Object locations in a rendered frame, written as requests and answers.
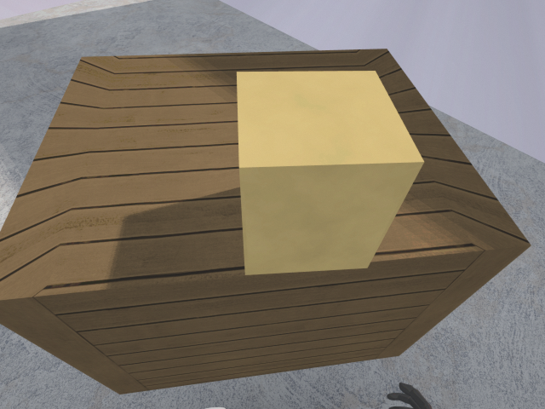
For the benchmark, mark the pedestal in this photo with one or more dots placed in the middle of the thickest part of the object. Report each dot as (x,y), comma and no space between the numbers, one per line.
(123,252)

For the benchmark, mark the robot right hand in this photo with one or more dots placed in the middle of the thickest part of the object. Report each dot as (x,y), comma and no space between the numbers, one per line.
(411,396)

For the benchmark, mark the carton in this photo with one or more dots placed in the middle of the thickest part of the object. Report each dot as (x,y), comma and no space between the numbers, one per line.
(325,162)

